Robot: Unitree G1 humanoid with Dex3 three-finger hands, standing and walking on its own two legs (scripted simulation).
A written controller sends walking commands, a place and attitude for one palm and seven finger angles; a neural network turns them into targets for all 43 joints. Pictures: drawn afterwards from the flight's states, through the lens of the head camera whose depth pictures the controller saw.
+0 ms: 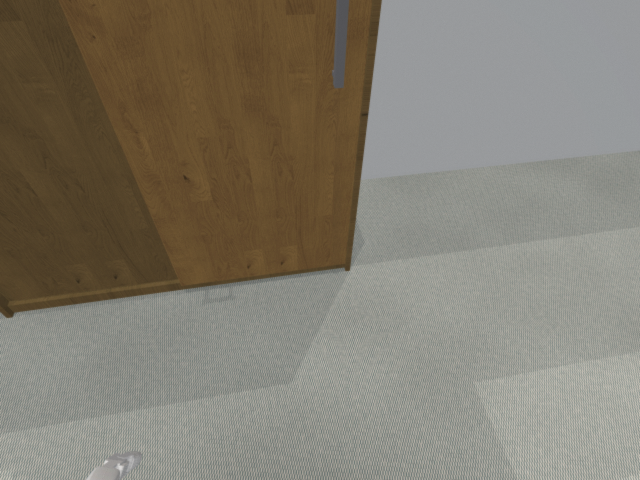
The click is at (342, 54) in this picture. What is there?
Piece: wardrobe's sliding door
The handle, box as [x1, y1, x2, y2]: [332, 0, 348, 87]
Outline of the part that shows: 337,0 334,69 332,70 334,87 343,87 348,0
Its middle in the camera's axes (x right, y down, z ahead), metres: +0.04 -0.45 +0.86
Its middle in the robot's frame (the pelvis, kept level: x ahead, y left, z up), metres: +0.96 +0.02 +0.15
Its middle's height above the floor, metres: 0.92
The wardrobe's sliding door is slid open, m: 0.00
